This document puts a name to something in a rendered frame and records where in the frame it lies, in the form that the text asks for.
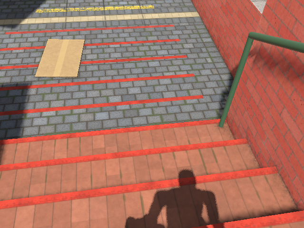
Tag stairs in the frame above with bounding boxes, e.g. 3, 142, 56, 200
0, 119, 304, 228

